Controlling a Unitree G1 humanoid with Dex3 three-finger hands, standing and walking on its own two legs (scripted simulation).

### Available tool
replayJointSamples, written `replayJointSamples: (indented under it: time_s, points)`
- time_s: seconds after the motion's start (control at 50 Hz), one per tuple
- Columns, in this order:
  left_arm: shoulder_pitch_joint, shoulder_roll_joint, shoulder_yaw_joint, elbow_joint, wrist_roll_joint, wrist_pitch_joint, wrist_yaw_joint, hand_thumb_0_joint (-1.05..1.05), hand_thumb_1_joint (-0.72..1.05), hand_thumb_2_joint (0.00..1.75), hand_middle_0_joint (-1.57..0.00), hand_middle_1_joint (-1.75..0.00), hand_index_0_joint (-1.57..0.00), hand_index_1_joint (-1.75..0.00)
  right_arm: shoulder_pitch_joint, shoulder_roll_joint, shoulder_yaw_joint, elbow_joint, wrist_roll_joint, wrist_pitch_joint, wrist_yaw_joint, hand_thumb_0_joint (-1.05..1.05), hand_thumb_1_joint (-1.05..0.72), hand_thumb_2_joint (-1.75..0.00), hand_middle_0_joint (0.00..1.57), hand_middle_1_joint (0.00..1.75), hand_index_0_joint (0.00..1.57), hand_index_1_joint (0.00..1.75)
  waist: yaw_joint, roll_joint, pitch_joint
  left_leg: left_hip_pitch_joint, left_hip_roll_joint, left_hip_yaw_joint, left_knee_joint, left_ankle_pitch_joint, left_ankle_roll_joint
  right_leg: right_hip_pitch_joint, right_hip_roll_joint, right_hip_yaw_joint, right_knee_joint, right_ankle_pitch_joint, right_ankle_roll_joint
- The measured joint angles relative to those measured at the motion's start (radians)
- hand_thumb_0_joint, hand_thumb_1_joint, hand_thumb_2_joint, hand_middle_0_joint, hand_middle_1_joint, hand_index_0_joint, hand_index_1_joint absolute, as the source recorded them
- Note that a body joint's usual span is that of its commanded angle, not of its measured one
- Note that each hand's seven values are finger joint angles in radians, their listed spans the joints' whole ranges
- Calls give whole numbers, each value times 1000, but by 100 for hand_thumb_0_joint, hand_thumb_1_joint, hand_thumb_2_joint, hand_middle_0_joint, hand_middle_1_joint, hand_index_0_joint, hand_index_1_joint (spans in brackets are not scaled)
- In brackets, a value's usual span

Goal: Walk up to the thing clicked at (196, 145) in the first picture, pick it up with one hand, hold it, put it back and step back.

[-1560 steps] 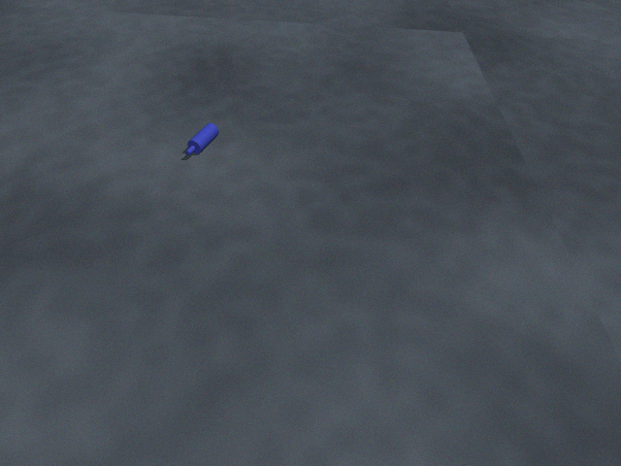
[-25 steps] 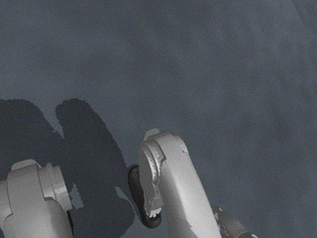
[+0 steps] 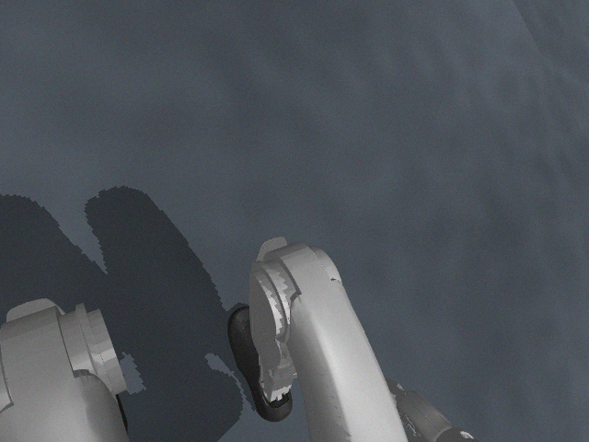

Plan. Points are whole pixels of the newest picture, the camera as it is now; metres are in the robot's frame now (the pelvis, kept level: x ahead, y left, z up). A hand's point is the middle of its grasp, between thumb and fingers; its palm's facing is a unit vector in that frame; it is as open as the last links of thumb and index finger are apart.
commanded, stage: open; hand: left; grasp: from above
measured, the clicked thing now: out of the picture +0.43 +0.40 -0.26
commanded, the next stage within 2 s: withdraw in 0.68 s
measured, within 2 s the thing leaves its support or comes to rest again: rests again in 0.12 s
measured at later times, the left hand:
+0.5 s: hand out of the picture +0.43 +0.37 -0.22, palm faces -0.43 -0.15 -0.89, open 14.1 cm
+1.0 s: hand out of the picture +0.44 +0.37 -0.20, palm faces -0.36 -0.14 -0.92, open 14.0 cm
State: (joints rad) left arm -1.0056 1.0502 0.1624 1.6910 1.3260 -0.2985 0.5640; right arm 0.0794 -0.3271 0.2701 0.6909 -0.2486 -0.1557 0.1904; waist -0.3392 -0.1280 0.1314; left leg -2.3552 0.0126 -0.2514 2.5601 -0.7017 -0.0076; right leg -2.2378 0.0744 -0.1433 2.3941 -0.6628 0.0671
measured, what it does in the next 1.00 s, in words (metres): stands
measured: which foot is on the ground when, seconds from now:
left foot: down 0.00-1.00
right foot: down 0.00-1.00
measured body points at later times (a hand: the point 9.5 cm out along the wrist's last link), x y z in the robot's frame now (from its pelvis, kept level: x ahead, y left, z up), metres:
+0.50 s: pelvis +0.00 +0.00 +0.00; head +0.26 +0.14 +0.34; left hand +0.45 +0.37 -0.17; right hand +0.08 -0.26 -0.06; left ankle +0.07 +0.13 -0.26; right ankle +0.12 -0.12 -0.26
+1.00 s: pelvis +0.00 +0.00 +0.00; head +0.26 +0.13 +0.35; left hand +0.46 +0.38 -0.15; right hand +0.08 -0.26 -0.06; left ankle +0.07 +0.13 -0.26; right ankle +0.12 -0.12 -0.26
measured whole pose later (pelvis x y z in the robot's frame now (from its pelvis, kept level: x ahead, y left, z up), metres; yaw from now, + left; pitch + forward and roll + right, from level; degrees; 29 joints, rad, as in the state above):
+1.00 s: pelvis +0.00 +0.00 +0.00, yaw +0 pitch +28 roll -14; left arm -0.97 1.04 0.19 1.54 1.31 -0.29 0.52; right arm 0.10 -0.33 0.26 0.67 -0.24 -0.15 0.20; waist -0.32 -0.12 0.12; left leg -2.35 0.01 -0.26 2.55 -0.71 -0.01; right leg -2.23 0.07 -0.15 2.38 -0.67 0.06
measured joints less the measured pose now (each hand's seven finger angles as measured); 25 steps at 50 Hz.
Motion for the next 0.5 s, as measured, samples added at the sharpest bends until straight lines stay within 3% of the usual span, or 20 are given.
replayJointSamples:
  time_s: [0.08, 0.24, 0.5]
  points:
    - [-11, 6, -19, 6, -11, 9, -4, -1, -19, 75, -40, -75, -40, -75, 2, -3, 1, 1, 0, -5, 2, 0, -89, -89, 20, 30, 20, 31, -2, 1, -3, -3, 1, -2, 1, 0, 1, -3, 2, -1, -1, 2, 1]
    - [-1, 5, -18, -9, -32, 15, -26, -1, -38, 90, -22, -88, -22, -88, 4, -3, 9, -11, 2, -7, 3, 0, -89, -89, 20, 30, 20, 31, -3, 3, 3, 0, 3, -3, -4, -3, 5, 4, 2, -3, -11, 0, 2]
    - [6, 6, -10, -41, -22, 2, -26, 0, -53, 103, -10, -98, -9, -99, -7, -3, 9, -19, 1, -5, 6, 0, -89, -89, 20, 30, 20, 31, 4, -4, 5, 2, -2, -7, -7, -5, 0, 8, -2, -8, -14, -5, -1]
